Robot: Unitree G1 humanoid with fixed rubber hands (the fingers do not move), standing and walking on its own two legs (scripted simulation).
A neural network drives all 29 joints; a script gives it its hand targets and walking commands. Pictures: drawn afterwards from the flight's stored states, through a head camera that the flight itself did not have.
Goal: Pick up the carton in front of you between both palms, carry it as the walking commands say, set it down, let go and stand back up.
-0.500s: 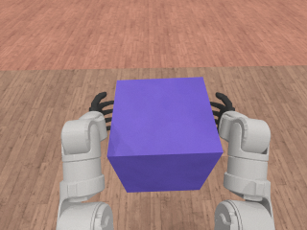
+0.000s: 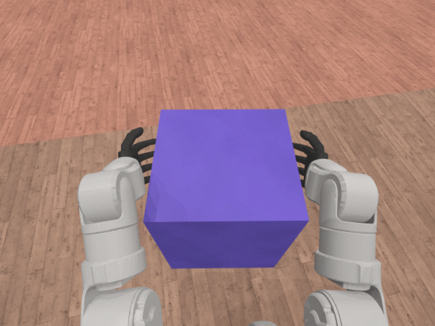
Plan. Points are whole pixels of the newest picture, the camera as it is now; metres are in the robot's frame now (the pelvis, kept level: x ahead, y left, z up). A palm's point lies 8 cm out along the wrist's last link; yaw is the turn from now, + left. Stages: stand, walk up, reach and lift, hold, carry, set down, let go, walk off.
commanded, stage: carry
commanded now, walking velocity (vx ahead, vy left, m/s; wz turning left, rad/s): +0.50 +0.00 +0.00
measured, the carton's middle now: (222, 196) +0.36 -0.02 +0.06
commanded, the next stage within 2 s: none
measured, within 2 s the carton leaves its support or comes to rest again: neither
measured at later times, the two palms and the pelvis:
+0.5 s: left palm (139, 61) +0.64 +0.13 +0.18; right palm (271, 53) +0.67 -0.16 +0.17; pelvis +0.30 -0.05 +0.03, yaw +2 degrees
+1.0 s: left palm out of the picture +0.96 +0.13 +0.21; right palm out of the picture +0.94 -0.17 +0.21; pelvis +0.59 +0.00 +0.06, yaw +0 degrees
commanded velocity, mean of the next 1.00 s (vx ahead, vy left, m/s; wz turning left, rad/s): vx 0.50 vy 0.00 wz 0.00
